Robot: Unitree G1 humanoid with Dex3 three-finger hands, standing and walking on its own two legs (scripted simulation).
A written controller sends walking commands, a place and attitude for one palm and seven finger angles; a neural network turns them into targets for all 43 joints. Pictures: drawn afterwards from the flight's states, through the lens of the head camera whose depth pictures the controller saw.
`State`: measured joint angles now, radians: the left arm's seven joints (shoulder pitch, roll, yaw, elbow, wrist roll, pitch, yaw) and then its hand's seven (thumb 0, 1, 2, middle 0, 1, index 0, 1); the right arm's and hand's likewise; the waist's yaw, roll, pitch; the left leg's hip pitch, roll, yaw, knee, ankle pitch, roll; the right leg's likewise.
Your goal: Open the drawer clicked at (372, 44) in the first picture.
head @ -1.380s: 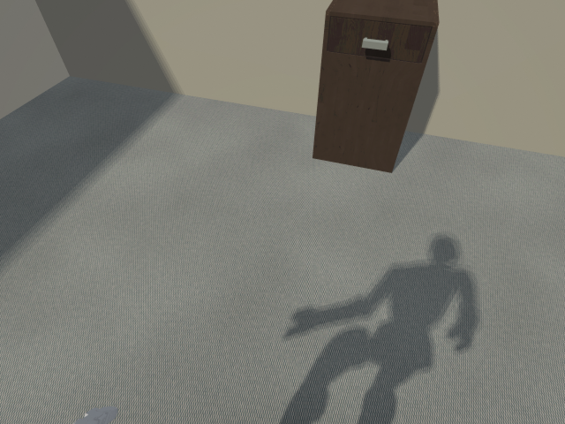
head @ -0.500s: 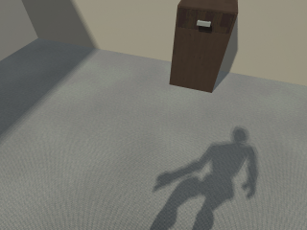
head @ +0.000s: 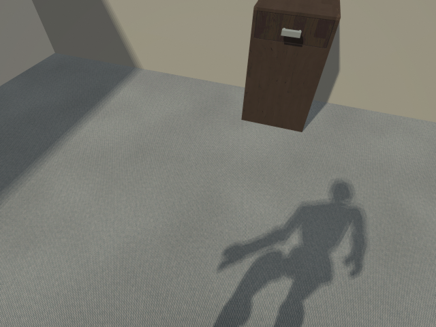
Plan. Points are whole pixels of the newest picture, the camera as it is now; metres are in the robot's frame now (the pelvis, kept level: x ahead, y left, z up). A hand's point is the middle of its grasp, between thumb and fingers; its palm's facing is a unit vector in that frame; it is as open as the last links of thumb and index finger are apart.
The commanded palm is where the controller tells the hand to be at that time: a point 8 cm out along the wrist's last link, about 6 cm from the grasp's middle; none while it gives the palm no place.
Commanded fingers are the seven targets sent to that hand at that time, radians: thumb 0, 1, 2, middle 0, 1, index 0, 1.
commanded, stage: look at it before walking up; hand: left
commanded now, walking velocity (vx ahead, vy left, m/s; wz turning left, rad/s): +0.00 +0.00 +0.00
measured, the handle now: (291, 31) +1.58 -0.31 -0.09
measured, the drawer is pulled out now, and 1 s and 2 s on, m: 0.00 0.00 0.00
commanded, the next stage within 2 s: walk to a spot facing it in 0.06 s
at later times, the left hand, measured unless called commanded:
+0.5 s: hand out of the picture +0.07 +0.18 -0.18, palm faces -0.13 -0.97 -0.23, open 7.4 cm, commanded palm none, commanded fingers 0.00 0.90 0.90 -0.20 -0.30 -0.20 -0.30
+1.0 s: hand (162, 305) +0.21 +0.14 -0.20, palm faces -0.18 -0.97 -0.16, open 7.4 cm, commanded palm none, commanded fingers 0.00 0.90 0.90 -0.20 -0.30 -0.20 -0.30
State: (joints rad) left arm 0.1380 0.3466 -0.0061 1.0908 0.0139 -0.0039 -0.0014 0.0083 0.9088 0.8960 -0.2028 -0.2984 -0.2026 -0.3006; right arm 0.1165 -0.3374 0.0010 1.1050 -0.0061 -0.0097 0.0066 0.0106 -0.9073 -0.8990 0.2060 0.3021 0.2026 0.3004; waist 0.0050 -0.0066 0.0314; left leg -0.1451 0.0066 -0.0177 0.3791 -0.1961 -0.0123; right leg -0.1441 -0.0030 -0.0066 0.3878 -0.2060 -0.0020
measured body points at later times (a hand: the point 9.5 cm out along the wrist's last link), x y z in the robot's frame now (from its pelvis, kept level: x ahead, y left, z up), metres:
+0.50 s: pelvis +0.04 -0.02 -0.02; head +0.05 -0.03 +0.43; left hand +0.07 +0.23 -0.16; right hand +0.02 -0.28 -0.17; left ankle +0.01 +0.13 -0.75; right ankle +0.03 -0.11 -0.73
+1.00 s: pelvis +0.24 -0.04 -0.02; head +0.27 -0.03 +0.43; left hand +0.22 +0.19 -0.18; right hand +0.30 -0.29 -0.15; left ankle +0.36 +0.04 -0.75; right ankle +0.05 -0.12 -0.74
